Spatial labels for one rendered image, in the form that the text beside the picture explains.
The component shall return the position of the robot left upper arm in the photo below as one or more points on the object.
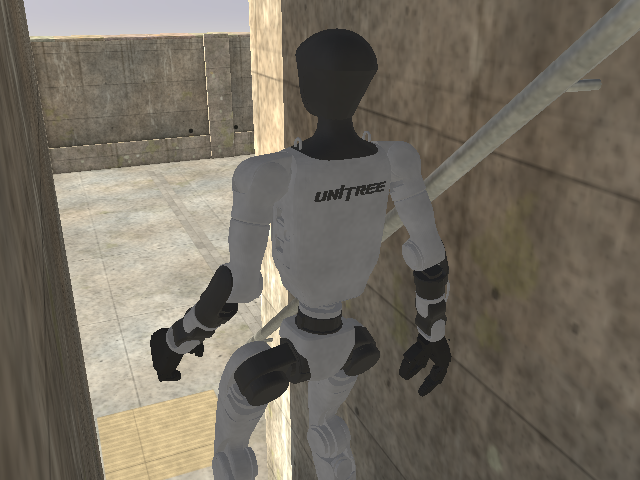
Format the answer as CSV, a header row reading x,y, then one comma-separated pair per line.
x,y
257,183

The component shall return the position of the left robot shin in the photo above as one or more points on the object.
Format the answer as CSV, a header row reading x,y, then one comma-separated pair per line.
x,y
221,467

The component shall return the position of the left robot hand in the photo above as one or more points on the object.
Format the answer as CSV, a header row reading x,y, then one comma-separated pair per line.
x,y
165,361

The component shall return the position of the robot right upper arm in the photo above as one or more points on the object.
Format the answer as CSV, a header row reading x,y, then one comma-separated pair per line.
x,y
424,248

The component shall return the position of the right robot forearm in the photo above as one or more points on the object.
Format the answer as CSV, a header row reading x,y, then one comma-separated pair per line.
x,y
430,300

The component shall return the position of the robot torso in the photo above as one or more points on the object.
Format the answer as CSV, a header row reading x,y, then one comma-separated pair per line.
x,y
326,234

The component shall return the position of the right robot hand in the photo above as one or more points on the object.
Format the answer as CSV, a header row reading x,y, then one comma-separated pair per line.
x,y
418,355

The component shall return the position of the left robot forearm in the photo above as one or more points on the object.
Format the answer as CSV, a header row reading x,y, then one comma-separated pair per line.
x,y
201,320

